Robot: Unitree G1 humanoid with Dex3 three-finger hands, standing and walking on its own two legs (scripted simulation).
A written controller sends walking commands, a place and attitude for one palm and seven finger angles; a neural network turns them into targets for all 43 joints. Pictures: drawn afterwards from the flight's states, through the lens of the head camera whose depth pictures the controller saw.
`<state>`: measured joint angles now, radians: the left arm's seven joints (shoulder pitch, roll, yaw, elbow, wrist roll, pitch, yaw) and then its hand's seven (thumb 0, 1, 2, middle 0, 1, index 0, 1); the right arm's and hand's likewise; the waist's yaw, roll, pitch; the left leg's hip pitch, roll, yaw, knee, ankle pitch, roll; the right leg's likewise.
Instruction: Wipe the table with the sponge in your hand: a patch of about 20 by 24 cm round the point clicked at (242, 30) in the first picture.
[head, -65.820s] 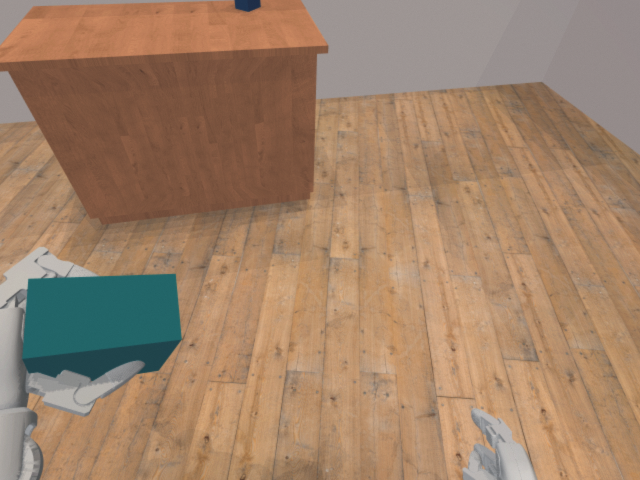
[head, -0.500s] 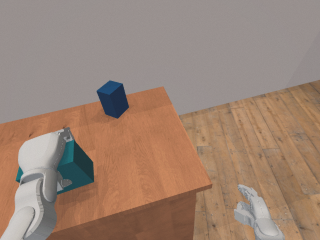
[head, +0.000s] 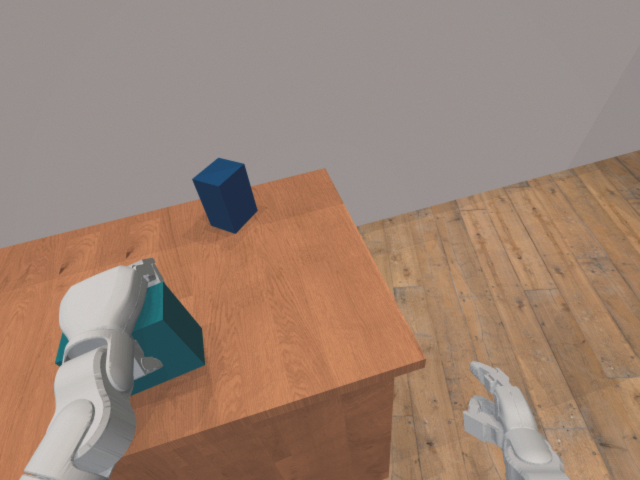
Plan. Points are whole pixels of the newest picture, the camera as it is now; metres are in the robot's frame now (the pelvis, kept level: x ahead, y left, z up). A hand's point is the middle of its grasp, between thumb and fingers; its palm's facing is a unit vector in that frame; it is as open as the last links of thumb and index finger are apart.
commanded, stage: move the sponge above the wiping area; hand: left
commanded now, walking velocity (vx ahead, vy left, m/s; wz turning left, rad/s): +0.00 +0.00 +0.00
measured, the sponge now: (145, 350) +0.24 +0.28 +0.05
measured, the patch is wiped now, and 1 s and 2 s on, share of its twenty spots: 0.05 0.05 0.05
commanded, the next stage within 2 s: lower the sponge onto the table in 1.90 s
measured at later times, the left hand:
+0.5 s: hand (150, 353) +0.22 +0.25 +0.07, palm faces -0.07 -0.18 -0.98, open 10.2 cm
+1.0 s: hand (158, 353) +0.22 +0.24 +0.08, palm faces -0.03 -0.12 -0.99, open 10.2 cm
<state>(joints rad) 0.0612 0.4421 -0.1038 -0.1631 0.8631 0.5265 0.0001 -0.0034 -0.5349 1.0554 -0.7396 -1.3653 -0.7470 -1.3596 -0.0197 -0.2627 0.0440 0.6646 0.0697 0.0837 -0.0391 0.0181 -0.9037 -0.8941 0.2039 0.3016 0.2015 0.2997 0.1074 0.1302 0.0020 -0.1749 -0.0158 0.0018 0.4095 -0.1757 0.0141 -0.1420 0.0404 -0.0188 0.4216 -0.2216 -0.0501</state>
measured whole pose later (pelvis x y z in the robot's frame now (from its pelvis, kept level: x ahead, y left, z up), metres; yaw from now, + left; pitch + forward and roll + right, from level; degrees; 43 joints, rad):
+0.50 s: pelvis +0.01 +0.00 +0.00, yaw +0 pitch -3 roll +0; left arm 0.18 0.45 -0.16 -0.24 0.87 0.49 -0.07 0.00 -0.54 1.05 -0.74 -1.37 -0.75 -1.36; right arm -0.02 -0.28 0.03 0.64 0.05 0.08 -0.04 0.02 -0.90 -0.89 0.20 0.30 0.20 0.30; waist 0.11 0.13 0.01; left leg -0.18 -0.02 0.00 0.43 -0.20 0.02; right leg -0.14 0.04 -0.02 0.43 -0.24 -0.05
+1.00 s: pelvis +0.00 +0.00 +0.00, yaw +0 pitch -4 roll +0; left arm 0.19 0.47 -0.20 -0.28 0.92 0.38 -0.03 0.00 -0.54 1.05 -0.75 -1.36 -0.75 -1.36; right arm 0.00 -0.28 0.02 0.65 0.03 0.06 -0.05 0.02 -0.91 -0.89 0.20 0.30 0.20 0.30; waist 0.14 0.12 0.02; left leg -0.17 -0.02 0.00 0.43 -0.19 0.02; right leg -0.13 0.04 -0.02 0.43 -0.23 -0.05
